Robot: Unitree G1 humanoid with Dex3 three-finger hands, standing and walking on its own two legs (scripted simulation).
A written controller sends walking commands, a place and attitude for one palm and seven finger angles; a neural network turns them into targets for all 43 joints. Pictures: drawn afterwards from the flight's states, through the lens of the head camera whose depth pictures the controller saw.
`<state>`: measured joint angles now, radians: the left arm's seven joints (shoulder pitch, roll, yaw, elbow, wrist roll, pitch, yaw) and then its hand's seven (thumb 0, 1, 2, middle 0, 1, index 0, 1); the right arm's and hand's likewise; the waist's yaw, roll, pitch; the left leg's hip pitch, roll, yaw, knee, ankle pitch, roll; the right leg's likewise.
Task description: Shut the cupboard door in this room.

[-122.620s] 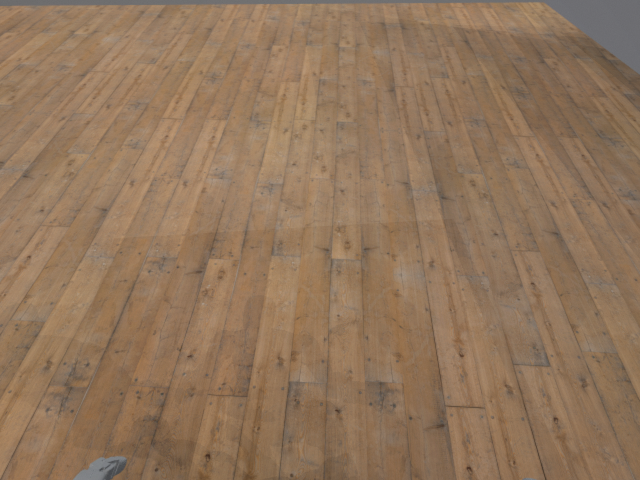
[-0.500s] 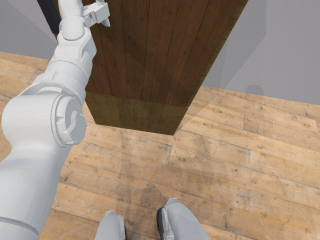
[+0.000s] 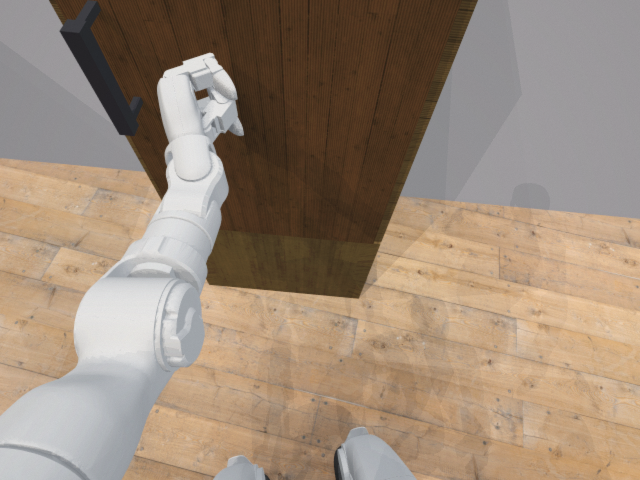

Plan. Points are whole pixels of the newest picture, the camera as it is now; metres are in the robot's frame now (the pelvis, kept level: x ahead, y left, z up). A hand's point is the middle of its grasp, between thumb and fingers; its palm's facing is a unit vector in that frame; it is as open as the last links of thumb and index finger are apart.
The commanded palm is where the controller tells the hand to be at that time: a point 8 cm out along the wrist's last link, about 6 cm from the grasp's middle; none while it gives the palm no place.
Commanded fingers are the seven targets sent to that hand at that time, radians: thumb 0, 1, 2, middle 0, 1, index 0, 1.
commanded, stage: pull the fist back off the door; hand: left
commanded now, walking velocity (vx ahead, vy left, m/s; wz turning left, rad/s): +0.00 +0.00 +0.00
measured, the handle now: (110, 74) +0.61 +0.17 +0.12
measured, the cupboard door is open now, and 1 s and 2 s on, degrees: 0 0 0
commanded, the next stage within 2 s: draw the hand back to the body in 0.20 s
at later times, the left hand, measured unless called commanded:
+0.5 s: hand (205, 139) +0.47 +0.06 +0.13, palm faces +0.14 -0.99 -0.01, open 3.1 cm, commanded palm +0.42 +0.12 +0.14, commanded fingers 0.00 0.90 0.90 -1.30 -1.50 -1.30 -1.50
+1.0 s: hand (75, 284) +0.31 +0.15 +0.17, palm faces +0.13 -0.97 -0.19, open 3.1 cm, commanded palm +0.27 +0.21 +0.18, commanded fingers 0.00 0.90 0.90 -0.89 -1.05 -0.89 -1.05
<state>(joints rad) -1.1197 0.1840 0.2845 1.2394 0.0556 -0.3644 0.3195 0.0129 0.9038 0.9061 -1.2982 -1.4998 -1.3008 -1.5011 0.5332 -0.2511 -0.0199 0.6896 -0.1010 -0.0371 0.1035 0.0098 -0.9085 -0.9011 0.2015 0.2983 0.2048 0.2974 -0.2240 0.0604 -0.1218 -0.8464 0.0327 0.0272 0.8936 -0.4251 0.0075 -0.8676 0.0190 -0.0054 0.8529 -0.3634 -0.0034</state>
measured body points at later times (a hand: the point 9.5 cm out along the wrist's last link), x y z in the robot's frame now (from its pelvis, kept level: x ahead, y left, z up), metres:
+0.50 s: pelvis +0.02 -0.02 +0.02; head +0.07 -0.03 +0.47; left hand +0.46 +0.11 +0.14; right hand +0.11 -0.26 -0.10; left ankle -0.01 +0.11 -0.69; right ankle +0.01 -0.12 -0.69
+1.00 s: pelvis +0.00 -0.01 +0.05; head -0.02 -0.03 +0.50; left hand +0.30 +0.20 +0.18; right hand +0.19 -0.23 -0.04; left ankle -0.01 +0.11 -0.69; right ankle +0.01 -0.12 -0.69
